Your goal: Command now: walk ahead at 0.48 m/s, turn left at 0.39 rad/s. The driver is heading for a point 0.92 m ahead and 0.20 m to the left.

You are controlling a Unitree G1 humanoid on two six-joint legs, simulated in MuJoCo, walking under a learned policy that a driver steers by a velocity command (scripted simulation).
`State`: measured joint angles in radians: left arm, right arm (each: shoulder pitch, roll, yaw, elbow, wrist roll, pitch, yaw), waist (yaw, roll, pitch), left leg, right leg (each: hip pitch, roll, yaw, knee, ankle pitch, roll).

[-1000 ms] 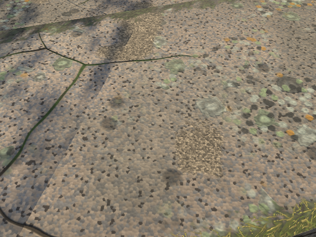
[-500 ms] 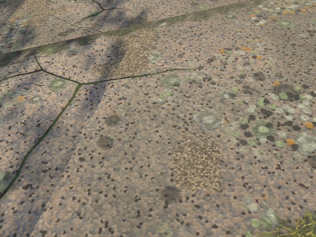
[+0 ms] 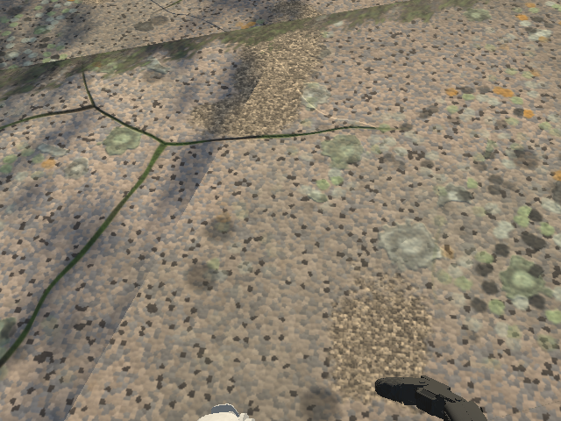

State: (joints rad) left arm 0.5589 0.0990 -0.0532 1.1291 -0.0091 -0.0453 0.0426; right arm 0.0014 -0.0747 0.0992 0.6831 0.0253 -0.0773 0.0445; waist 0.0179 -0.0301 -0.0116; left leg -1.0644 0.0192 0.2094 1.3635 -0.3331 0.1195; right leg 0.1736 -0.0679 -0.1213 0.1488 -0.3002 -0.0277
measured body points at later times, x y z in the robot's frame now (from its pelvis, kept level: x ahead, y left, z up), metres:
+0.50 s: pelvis +0.31 +0.01 +0.14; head +0.34 +0.05 +0.59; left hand +0.52 +0.27 +0.07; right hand +0.35 -0.24 +0.01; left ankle +0.16 +0.07 -0.60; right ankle +0.52 -0.06 -0.57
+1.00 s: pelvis +0.57 +0.10 +0.14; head +0.61 +0.12 +0.59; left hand +0.42 +0.33 +0.01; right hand +0.89 +0.05 +0.07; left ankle +0.66 +0.30 -0.57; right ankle +0.51 -0.05 -0.60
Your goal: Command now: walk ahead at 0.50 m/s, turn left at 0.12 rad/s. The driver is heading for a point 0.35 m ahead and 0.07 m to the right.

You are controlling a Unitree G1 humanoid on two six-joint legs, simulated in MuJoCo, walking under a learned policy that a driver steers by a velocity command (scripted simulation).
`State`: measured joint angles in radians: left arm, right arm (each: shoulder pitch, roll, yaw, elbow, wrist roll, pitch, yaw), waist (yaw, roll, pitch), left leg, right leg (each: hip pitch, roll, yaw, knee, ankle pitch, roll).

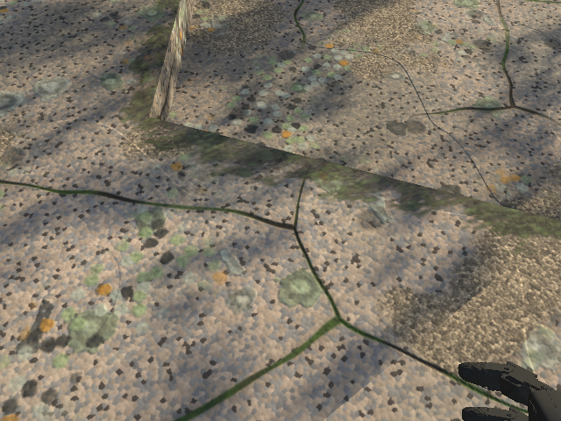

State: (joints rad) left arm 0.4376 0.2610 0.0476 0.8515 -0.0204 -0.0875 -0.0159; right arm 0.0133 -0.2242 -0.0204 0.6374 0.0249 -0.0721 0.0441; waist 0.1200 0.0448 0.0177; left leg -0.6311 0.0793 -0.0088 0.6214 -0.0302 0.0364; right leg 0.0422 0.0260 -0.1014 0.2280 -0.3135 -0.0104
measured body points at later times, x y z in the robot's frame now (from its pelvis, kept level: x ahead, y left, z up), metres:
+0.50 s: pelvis +0.24 +0.02 +0.00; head +0.27 +0.02 +0.45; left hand +0.46 +0.23 -0.10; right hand +0.26 -0.26 -0.12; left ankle +0.18 +0.12 -0.74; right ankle +0.37 -0.12 -0.71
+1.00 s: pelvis +0.32 +0.02 +0.00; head +0.33 +0.03 +0.45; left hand +0.46 +0.25 -0.14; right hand +0.35 -0.24 -0.14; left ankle +0.32 +0.15 -0.74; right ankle +0.37 -0.11 -0.74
